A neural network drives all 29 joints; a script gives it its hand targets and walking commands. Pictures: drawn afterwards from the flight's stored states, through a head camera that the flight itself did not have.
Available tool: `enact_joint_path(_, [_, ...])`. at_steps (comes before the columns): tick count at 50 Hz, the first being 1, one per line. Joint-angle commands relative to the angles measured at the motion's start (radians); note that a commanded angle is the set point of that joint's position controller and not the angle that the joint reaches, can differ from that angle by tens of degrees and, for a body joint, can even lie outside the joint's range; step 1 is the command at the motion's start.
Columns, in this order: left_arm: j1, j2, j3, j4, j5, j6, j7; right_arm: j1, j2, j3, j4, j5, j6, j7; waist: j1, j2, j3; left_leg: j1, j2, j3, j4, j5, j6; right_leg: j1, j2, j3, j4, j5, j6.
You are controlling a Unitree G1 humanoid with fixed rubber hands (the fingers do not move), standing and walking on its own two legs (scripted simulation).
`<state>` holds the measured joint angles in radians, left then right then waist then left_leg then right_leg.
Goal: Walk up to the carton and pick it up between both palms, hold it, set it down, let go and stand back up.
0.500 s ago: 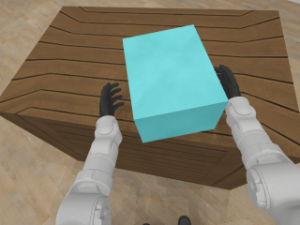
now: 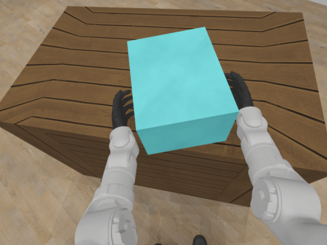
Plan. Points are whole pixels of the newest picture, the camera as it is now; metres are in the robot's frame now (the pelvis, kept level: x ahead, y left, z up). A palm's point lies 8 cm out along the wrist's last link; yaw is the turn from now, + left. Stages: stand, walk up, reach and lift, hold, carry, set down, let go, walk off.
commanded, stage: reach and lift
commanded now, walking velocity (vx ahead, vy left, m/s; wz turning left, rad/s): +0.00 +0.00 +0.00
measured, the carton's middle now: (176, 91) +0.50 +0.02 +0.02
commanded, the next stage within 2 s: none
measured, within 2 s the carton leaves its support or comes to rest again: leaves its support in 1.08 s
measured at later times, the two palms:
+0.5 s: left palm (120, 124) +0.40 +0.16 +0.03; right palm (241, 105) +0.45 -0.14 +0.03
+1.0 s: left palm (120, 125) +0.40 +0.16 +0.02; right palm (241, 105) +0.45 -0.14 +0.03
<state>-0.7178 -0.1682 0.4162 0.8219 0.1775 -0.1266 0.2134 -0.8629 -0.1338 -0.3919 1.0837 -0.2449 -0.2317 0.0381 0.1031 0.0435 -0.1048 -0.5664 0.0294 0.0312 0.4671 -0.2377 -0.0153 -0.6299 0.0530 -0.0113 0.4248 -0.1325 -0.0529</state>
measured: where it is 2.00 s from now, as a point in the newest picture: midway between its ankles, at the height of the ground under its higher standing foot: outside the picture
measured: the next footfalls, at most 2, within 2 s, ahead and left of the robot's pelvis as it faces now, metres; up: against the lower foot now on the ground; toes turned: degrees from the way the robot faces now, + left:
none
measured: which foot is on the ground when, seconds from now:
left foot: down 0.00-1.00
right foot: down 0.00-1.00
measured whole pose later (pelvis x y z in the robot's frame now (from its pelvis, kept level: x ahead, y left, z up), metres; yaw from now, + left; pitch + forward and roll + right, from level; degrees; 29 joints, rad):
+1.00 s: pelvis +0.00 +0.00 +0.00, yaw +0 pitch +20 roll +0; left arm -0.72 -0.18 0.48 0.83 0.23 -0.19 0.18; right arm -0.86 -0.08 -0.53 1.09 -0.38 -0.32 0.04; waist 0.09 0.02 -0.10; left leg -0.57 0.03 0.03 0.44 -0.22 -0.02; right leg -0.63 0.05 -0.01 0.39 -0.11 -0.05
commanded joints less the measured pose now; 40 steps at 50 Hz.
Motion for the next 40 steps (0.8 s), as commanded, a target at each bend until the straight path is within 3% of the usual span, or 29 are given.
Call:
enact_joint_path(1, [-0.496,-0.403,-0.198,0.035,0.178,-0.068,-0.159,-0.478,0.511,0.108,-0.012,-0.169,-0.105,0.118,-0.034,-0.195,-0.762,0.058,-0.018,0.057,-0.063,0.402,-0.018,0.773,-0.05,-0.017,0.051,0.737,0.064])
enact_joint_path(4, [-0.5,-0.394,-0.189,0.03,0.179,-0.071,-0.16,-0.467,0.498,0.083,0.011,-0.18,-0.113,0.124,-0.041,-0.183,-0.748,0.038,-0.018,0.063,-0.074,0.367,-0.014,0.772,-0.055,-0.019,0.048,0.714,0.066])
enact_joint_path(5, [-0.495,-0.393,-0.18,0.038,0.186,-0.074,-0.16,-0.463,0.513,0.085,0.022,-0.179,-0.116,0.124,-0.028,-0.188,-0.744,0.035,-0.017,0.068,-0.078,0.369,-0.011,0.785,-0.054,-0.016,0.047,0.719,0.066])
enact_joint_path(7, [-0.498,-0.404,-0.194,0.019,0.18,-0.077,-0.156,-0.471,0.493,0.073,0.021,-0.184,-0.124,0.126,-0.043,-0.171,-0.746,0.057,-0.01,0.06,-0.08,0.38,-0.018,0.762,-0.049,-0.029,0.042,0.686,0.06])
enact_joint_path(11, [-0.481,-0.385,-0.168,0.065,0.186,-0.072,-0.159,-0.462,0.512,0.084,0.024,-0.192,-0.12,0.121,-0.024,-0.208,-0.726,0.03,-0.015,0.074,-0.089,0.338,-0.002,0.784,-0.055,-0.017,0.034,0.676,0.062])
enact_joint_path(17, [-0.486,-0.395,-0.189,0.054,0.181,-0.072,-0.151,-0.465,0.493,0.054,0.042,-0.201,-0.126,0.126,-0.045,-0.172,-0.723,0.07,-0.006,0.072,-0.091,0.349,-0.009,0.742,-0.046,-0.036,0.022,0.625,0.053])
enact_joint_path(18, [-0.459,-0.402,-0.182,0.071,0.189,-0.071,-0.152,-0.451,0.507,0.075,0.056,-0.195,-0.125,0.125,-0.024,-0.174,-0.707,0.071,-0.006,0.073,-0.087,0.37,-0.007,0.746,-0.045,-0.029,0.021,0.623,0.052])
enact_joint_path(19, [-0.466,-0.41,-0.207,0.06,0.175,-0.072,-0.152,-0.445,0.502,0.075,0.057,-0.199,-0.125,0.122,-0.047,-0.161,-0.728,0.068,-0.006,0.069,-0.087,0.358,-0.01,0.74,-0.048,-0.03,0.021,0.623,0.052])
enact_joint_path(20, [-0.481,-0.406,-0.189,0.047,0.177,-0.076,-0.151,-0.466,0.511,0.08,0.05,-0.197,-0.127,0.123,-0.02,-0.186,-0.734,0.054,-0.006,0.076,-0.087,0.361,-0.006,0.76,-0.045,-0.027,0.021,0.631,0.055])
enact_joint_path(21, [-0.479,-0.408,-0.205,0.054,0.174,-0.072,-0.151,-0.448,0.512,0.072,0.06,-0.206,-0.126,0.119,-0.048,-0.177,-0.731,0.063,-0.006,0.072,-0.089,0.355,-0.008,0.755,-0.05,-0.027,0.019,0.637,0.055])
enact_joint_path(23, [-0.47,-0.395,-0.189,0.06,0.177,-0.076,-0.151,-0.455,0.516,0.078,0.051,-0.202,-0.126,0.124,-0.018,-0.189,-0.725,0.054,-0.007,0.076,-0.089,0.359,-0.002,0.754,-0.048,-0.024,0.02,0.626,0.054])
enact_joint_path(26, [-0.466,-0.412,-0.192,0.073,0.178,-0.074,-0.153,-0.447,0.511,0.069,0.07,-0.203,-0.125,0.12,-0.044,-0.182,-0.71,0.05,-0.003,0.074,-0.097,0.358,-0.005,0.766,-0.046,-0.029,0.023,0.644,0.059])
enact_joint_path(28, [-0.467,-0.403,-0.183,0.08,0.18,-0.077,-0.151,-0.454,0.522,0.082,0.054,-0.205,-0.127,0.12,-0.021,-0.18,-0.714,0.036,-0.007,0.077,-0.093,0.348,-0.003,0.776,-0.051,-0.018,0.02,0.625,0.059])
enact_joint_path(30, [-0.49,-0.419,-0.209,0.053,0.171,-0.084,-0.147,-0.463,0.519,0.072,0.059,-0.201,-0.135,0.121,-0.042,-0.168,-0.745,0.037,-0.002,0.074,-0.093,0.356,-0.009,0.772,-0.045,-0.026,0.031,0.647,0.055])
enact_joint_path(32, [-0.475,-0.42,-0.205,0.05,0.167,-0.089,-0.147,-0.46,0.526,0.087,0.061,-0.199,-0.138,0.122,-0.018,-0.186,-0.75,0.034,-0.005,0.08,-0.086,0.376,-0.006,0.775,-0.045,-0.022,0.031,0.656,0.057])
enact_joint_path(35, [-0.487,-0.416,-0.199,0.066,0.168,-0.089,-0.147,-0.454,0.528,0.081,0.07,-0.2,-0.134,0.122,-0.027,-0.194,-0.737,0.027,-0.002,0.083,-0.092,0.349,0.0,0.776,-0.048,-0.019,0.027,0.651,0.061])
enact_joint_path(38, [-0.49,-0.422,-0.213,0.056,0.169,-0.092,-0.141,-0.458,0.521,0.071,0.074,-0.203,-0.14,0.12,-0.039,-0.163,-0.734,0.031,0.002,0.078,-0.089,0.358,-0.006,0.764,-0.044,-0.026,0.035,0.649,0.055])
enact_joint_path(40, [-0.484,-0.43,-0.216,0.062,0.165,-0.096,-0.142,-0.475,0.521,0.097,0.054,-0.198,-0.148,0.118,-0.025,-0.183,-0.756,0.031,0.0,0.081,-0.091,0.366,-0.005,0.769,-0.043,-0.023,0.028,0.653,0.057])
